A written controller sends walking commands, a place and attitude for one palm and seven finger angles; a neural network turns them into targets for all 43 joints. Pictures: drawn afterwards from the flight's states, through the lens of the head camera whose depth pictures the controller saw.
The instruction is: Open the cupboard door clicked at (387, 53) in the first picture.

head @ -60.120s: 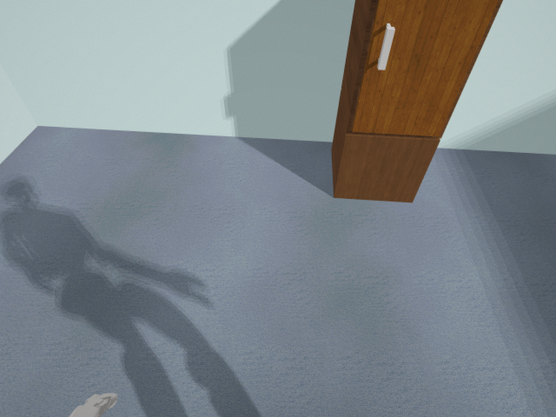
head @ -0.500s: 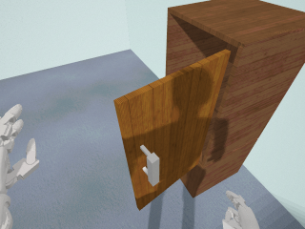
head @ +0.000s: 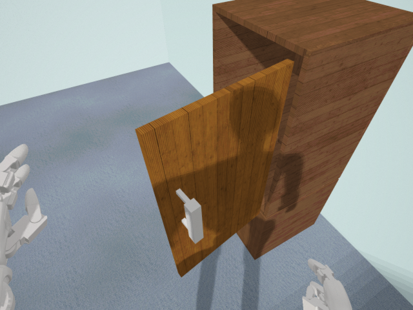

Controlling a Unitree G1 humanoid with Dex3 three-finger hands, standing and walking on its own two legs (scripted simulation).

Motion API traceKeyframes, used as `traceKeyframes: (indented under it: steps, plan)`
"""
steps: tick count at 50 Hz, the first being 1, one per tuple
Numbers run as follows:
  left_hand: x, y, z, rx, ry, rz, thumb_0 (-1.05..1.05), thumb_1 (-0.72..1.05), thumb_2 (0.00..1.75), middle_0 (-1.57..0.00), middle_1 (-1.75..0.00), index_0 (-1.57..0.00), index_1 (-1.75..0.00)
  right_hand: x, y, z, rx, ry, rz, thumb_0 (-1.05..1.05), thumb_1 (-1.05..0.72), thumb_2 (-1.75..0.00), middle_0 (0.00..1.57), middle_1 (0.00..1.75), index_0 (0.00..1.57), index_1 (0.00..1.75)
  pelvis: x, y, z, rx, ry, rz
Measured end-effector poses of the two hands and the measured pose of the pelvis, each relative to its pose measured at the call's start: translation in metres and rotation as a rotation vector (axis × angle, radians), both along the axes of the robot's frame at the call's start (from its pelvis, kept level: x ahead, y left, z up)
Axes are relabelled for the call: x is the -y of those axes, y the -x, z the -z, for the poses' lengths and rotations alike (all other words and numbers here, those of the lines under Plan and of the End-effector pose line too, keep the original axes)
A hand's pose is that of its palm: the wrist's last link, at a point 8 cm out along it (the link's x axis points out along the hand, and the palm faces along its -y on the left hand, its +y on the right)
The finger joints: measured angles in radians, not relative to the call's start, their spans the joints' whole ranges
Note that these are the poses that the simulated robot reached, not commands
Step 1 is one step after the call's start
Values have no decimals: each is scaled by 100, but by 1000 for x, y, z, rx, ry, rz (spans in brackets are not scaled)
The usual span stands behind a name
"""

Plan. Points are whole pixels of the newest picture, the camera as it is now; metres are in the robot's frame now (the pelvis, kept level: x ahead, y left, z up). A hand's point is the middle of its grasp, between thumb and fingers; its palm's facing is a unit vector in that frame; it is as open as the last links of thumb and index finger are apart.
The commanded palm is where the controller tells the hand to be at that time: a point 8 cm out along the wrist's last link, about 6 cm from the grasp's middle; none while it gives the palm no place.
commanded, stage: step back with the hand held close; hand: left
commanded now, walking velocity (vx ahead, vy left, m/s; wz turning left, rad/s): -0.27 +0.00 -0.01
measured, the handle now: (188, 215) +0.31 +0.08 +0.01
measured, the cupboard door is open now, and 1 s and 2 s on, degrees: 100 100 100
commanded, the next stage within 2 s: stop stepping back and stand still in 1.02 s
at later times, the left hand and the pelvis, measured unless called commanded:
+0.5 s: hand out of the picture +0.14 +0.29 +0.15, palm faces +0.37 -0.78 -0.51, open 7.4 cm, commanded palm +0.08 +0.34 +0.17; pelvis -0.07 +0.04 -0.01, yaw -1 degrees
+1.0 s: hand out of the picture +0.04 +0.30 +0.16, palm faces +0.45 -0.78 -0.44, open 7.4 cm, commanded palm -0.02 +0.35 +0.17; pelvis -0.15 +0.04 -0.02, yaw +2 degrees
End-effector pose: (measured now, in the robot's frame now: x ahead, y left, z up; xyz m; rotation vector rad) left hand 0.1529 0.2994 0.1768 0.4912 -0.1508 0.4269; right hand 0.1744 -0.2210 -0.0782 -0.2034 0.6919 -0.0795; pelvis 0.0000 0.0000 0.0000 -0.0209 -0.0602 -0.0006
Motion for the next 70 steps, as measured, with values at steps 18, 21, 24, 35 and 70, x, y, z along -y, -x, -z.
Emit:
traceKeyframes:
  steps: [18, 21, 24, 35, 70]
  plan:
    - [-15, 20, 4, -24, -91, 126, 2, 89, 90, -21, -31, -21, -30, 6, 58, -7, -60, 77, 134, 1, -90, -90, 20, 30, 20, 30, -24, 41, 6, -50, 4, 28]
    - [-23, 34, 2, 6, -104, 118, 2, 89, 90, -21, -31, -21, -30, -3, 69, -7, -46, 80, 124, 1, -90, -90, 20, 30, 20, 30, -30, 52, 8, -46, 8, 27]
    - [-30, 49, 3, 24, -117, 100, 2, 89, 90, -21, -31, -21, -30, -12, 79, -4, -28, 77, 106, 1, -90, -90, 20, 30, 20, 30, -36, 63, 12, -41, 9, 20]
    - [-38, 104, 5, 50, -104, 24, 2, 89, 90, -21, -31, -21, -30, -41, 111, 15, -57, 31, 6, 1, -90, -90, 20, 30, 20, 30, -37, 108, 16, -59, 24, -21]
    - [-33, 228, -16, 101, -162, 157, 1, 89, 90, -21, -31, -21, -30, -59, 252, -2, -14, 27, 0, 1, -90, -90, 20, 30, 20, 30, -41, 244, 12, -148, -11, 23]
